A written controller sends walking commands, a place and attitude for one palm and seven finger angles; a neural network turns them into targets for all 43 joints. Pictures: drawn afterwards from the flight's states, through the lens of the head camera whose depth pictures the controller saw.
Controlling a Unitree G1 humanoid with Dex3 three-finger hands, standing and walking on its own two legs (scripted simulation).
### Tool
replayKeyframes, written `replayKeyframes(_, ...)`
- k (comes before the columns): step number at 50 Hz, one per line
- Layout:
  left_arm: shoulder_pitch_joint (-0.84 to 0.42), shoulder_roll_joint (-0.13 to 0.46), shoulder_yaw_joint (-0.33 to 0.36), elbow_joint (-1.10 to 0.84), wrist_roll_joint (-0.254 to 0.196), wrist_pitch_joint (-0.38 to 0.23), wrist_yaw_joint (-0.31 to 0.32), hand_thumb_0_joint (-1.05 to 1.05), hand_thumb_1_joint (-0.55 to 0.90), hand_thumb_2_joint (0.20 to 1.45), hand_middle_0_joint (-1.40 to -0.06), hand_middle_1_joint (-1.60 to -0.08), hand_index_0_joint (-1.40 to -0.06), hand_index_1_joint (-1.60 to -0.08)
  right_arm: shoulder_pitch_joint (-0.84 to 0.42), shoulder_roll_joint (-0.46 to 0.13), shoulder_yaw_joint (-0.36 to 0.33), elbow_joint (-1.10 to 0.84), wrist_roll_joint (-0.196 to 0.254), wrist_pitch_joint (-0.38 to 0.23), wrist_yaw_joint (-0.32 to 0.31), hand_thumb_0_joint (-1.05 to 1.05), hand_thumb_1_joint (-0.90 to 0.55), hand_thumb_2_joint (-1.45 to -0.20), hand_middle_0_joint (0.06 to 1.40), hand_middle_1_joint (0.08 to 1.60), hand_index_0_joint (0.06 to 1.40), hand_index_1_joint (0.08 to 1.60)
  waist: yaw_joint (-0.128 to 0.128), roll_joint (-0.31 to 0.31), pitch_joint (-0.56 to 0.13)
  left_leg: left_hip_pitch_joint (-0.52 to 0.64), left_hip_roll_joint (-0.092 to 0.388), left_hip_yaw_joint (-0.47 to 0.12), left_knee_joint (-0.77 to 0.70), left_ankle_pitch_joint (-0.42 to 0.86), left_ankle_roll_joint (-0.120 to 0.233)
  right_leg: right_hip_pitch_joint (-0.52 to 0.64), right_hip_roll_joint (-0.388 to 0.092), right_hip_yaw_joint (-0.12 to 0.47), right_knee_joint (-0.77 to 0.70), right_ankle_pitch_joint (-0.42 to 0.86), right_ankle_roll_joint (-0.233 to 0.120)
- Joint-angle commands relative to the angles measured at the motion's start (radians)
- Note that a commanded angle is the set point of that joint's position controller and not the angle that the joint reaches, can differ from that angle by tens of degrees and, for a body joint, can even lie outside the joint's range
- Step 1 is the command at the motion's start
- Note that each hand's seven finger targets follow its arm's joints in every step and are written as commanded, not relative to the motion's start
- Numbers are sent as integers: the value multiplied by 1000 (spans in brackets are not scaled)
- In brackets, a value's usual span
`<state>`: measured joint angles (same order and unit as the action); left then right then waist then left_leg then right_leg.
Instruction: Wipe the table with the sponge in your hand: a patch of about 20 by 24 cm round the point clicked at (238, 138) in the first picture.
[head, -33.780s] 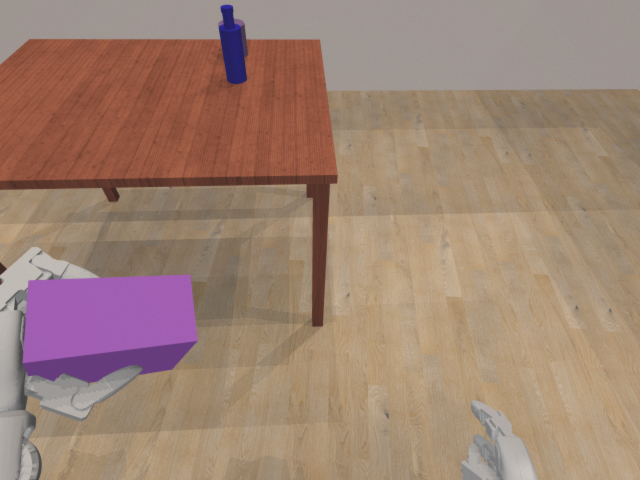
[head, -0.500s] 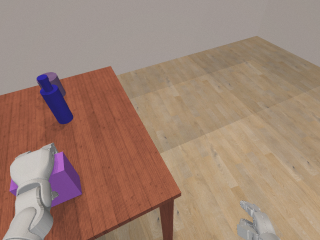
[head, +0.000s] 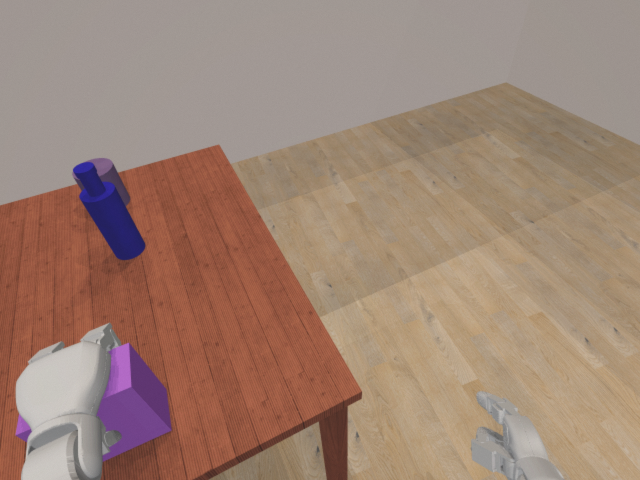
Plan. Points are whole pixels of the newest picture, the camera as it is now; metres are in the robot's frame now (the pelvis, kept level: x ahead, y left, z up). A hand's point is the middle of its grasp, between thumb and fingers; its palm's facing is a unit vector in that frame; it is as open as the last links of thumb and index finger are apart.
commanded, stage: wipe back along the first lane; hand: left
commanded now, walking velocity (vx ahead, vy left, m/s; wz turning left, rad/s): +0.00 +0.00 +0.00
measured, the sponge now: (110, 415) +0.19 +0.31 -0.02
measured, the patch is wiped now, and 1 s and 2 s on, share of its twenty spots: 1.00 1.00 1.00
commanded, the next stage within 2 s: lift the sponge slowly off the table in 1.08 s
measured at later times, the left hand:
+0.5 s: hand (94, 424) +0.16 +0.29 +0.03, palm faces +0.01 -0.09 -1.00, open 10.6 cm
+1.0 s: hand (97, 424) +0.16 +0.29 +0.03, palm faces +0.00 -0.07 -1.00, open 10.6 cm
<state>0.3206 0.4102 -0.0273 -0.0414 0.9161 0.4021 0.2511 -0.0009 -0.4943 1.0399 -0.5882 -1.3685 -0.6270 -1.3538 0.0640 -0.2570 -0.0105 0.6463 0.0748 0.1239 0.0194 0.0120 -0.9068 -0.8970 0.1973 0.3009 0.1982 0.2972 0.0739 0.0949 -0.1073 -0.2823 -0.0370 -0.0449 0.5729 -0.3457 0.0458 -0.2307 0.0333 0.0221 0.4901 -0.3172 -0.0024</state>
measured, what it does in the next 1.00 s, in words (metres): stands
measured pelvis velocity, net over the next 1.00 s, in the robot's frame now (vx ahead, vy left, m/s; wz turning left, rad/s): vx -0.01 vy -0.02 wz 0.00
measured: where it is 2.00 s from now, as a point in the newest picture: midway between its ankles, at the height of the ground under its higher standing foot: outside the picture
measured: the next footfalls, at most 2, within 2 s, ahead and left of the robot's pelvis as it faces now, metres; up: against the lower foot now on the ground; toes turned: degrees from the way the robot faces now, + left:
none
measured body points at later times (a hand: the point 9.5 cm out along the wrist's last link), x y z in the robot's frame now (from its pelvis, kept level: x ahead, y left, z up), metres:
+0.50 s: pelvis -0.01 +0.00 +0.00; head -0.03 -0.03 +0.45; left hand +0.16 +0.29 +0.08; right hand +0.22 -0.21 -0.08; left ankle -0.03 +0.09 -0.73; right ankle -0.04 -0.13 -0.73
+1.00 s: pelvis -0.01 -0.02 +0.00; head -0.03 -0.05 +0.45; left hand +0.16 +0.29 +0.08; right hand +0.21 -0.24 -0.09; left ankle -0.03 +0.09 -0.73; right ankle -0.04 -0.13 -0.73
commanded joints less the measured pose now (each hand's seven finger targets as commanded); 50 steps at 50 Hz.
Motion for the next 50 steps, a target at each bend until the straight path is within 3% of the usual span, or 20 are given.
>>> replayKeyframes(1, 158, 61, 22, -84, -70, 20, -42, 0, 100, 1300, -1200, -1600, -1200, -1600, -200, -112, -30, -171, 5, -42, -5, 0, -900, -900, 200, 300, 200, 300, 31, -139, -73, 24, 32, -26, -66, 402, -4, 88, 9, -28, -7, 449, -63)
replayKeyframes(5, 200, 35, -7, -120, -68, 37, -38, 0, 100, 1300, -1200, -1600, -1200, -1600, -215, -101, -24, -178, 7, -37, -5, 0, -900, -900, 200, 300, 200, 300, 31, -124, -50, 21, 32, -23, -70, 381, -4, 82, 7, -36, -11, 420, -62)
replayKeyframes(6, 185, 59, 9, -137, -63, 41, -38, 0, 100, 1300, -1200, -1600, -1200, -1600, -215, -105, -24, -177, 8, -33, -4, 0, -900, -900, 200, 300, 200, 300, 31, -109, -40, 22, 39, -33, -81, 377, -6, 73, 12, -30, -11, 385, -65)
replayKeyframes(7, 192, 24, -29, -137, -59, 48, -40, 0, 100, 1300, -1200, -1600, -1200, -1600, -222, -98, -21, -181, 9, -33, -4, 0, -900, -900, 200, 300, 200, 300, 29, -109, -29, 24, 37, -32, -80, 366, -4, 63, 12, -41, -13, 357, -63)
replayKeyframes(9, 166, 16, -52, -142, -47, 58, -44, 0, 100, 1300, -1200, -1600, -1200, -1600, -224, -98, -20, -183, 9, -35, -3, 0, -900, -900, 200, 300, 200, 300, 28, -93, -18, 26, 41, -38, -87, 346, -2, 45, 17, -44, -17, 314, -67)
replayKeyframes(11, 156, 43, -27, -158, -46, 62, -46, 0, 100, 1300, -1200, -1600, -1200, -1600, -226, -102, -21, -183, 8, -34, -5, 0, -900, -900, 200, 300, 200, 300, 33, -100, -23, 28, 42, -42, -94, 327, -1, 52, 20, -34, -20, 297, -70)
replayKeyframes(13, 166, 23, -44, -140, -44, 60, -46, 0, 100, 1300, -1200, -1600, -1200, -1600, -230, -98, -17, -184, 7, -36, -8, 0, -900, -900, 200, 300, 200, 300, 31, -121, -25, 25, 36, -36, -87, 320, 0, 52, 18, -37, -19, 301, -68)
replayKeyframes(16, 138, 58, -13, -139, -40, 57, -45, 0, 100, 1300, -1200, -1600, -1200, -1600, -227, -104, -16, -176, 5, -32, -11, 0, -900, -900, 200, 300, 200, 300, 33, -107, -24, 22, 36, -36, -94, 307, -1, 55, 21, -18, -23, 300, -71)
replayKeyframes(18, 105, 26, -45, -112, -32, 59, -45, 0, 100, 1300, -1200, -1600, -1200, -1600, -228, -99, -14, -175, 6, -34, -14, 0, -900, -900, 200, 300, 200, 300, 26, -108, -4, 17, 33, -33, -95, 288, 0, 35, 21, -30, -26, 268, -70)
replayKeyframes(21, 95, 57, -13, -99, -29, 58, -45, 0, 100, 1300, -1200, -1600, -1200, -1600, -228, -107, -16, -171, 4, -36, -17, 0, -900, -900, 200, 300, 200, 300, 34, -105, -21, 18, 31, -34, -96, 282, 0, 44, 23, -13, -27, 271, -73)
replayKeyframes(25, 100, 17, -47, -79, -30, 46, -45, 0, 100, 1300, -1200, -1600, -1200, -1600, -219, -102, -17, -171, 5, -43, -16, 0, -900, -900, 200, 300, 200, 300, 27, -132, -37, 13, 25, -27, -81, 294, 2, 47, 20, -23, -21, 306, -70)
replayKeyframes(26, 88, 51, -16, -83, -28, 45, -43, 0, 100, 1300, -1200, -1600, -1200, -1600, -218, -106, -20, -169, 3, -42, -18, 0, -900, -900, 200, 300, 200, 300, 30, -113, -38, 13, 26, -29, -85, 286, 1, 48, 22, -8, -22, 301, -73)
replayKeyframes(28, 83, 17, -45, -58, -28, 44, -42, 0, 100, 1300, -1200, -1600, -1200, -1600, -216, -102, -18, -169, 6, -44, -18, 0, -900, -900, 200, 300, 200, 300, 25, -127, -19, 3, 23, -27, -82, 276, 2, 36, 20, -21, -22, 289, -70)
replayKeyframes(31, 101, 59, -1, -60, -30, 38, -38, 0, 100, 1300, -1200, -1600, -1200, -1600, -213, -109, -24, -164, 5, -46, -20, 0, -900, -900, 200, 300, 200, 300, 33, -125, -46, 3, 22, -26, -77, 280, 1, 52, 19, -2, -18, 313, -72)
replayKeyframes(32, 110, 19, -37, -70, -35, 34, -39, 0, 100, 1300, -1200, -1600, -1200, -1600, -216, -100, -22, -172, 5, -48, -19, 0, -900, -900, 200, 300, 200, 300, 29, -127, -55, 5, 18, -18, -71, 282, 4, 61, 13, -15, -15, 327, -67)
replayKeyframes(34, 125, 46, -7, -39, -41, 35, -37, 0, 100, 1300, -1200, -1600, -1200, -1600, -208, -106, -23, -165, 7, -48, -23, 0, -900, -900, 200, 300, 200, 300, 29, -156, -30, -9, 18, -17, -68, 269, 5, 50, 14, -9, -21, 326, -65)
replayKeyframes(38, 79, 12, -50, -55, -39, 39, -42, 0, 100, 1300, -1200, -1600, -1200, -1600, -212, -105, -24, -174, 7, -50, -25, 0, -900, -900, 200, 300, 200, 300, 22, -143, -16, -5, 18, -19, -70, 255, 9, 30, 14, -11, -27, 295, -64)
replayKeyframes(41, 93, 46, -14, -51, -36, 34, -41, 0, 100, 1300, -1200, -1600, -1200, -1600, -205, -110, -28, -170, 6, -51, -26, 0, -900, -900, 200, 300, 200, 300, 29, -135, -37, -6, 16, -20, -67, 265, 6, 41, 16, 1, -20, 314, -67)
replayKeyframes(43, 71, 1, -61, -36, -35, 34, -45, 0, 100, 1300, -1200, -1600, -1200, -1600, -205, -107, -26, -172, 7, -53, -26, 0, -900, -900, 200, 300, 200, 300, 19, -152, -11, -11, 17, -18, -65, 255, 9, 18, 15, -12, -23, 298, -64)
replayKeyframes(50, 73, 18, -40, -25, -36, 24, -44, 0, 100, 1300, -1200, -1600, -1200, -1600, -198, -108, -28, -172, 5, -56, -31, 0, -900, -900, 200, 300, 200, 300, 23, -165, -41, -11, 12, -13, -52, 259, 11, 32, 12, -4, -17, 332, -62)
